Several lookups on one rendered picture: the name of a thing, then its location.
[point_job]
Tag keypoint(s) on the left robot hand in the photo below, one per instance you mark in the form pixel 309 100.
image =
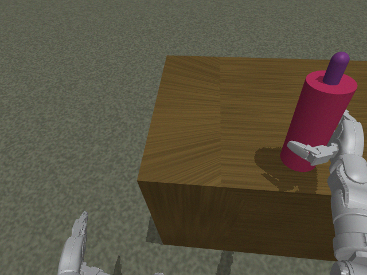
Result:
pixel 72 256

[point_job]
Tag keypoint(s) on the bottle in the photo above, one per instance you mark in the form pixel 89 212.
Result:
pixel 322 102

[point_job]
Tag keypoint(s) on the right robot arm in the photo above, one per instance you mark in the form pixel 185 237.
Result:
pixel 348 185

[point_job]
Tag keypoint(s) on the right robot hand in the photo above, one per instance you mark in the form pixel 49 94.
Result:
pixel 348 138

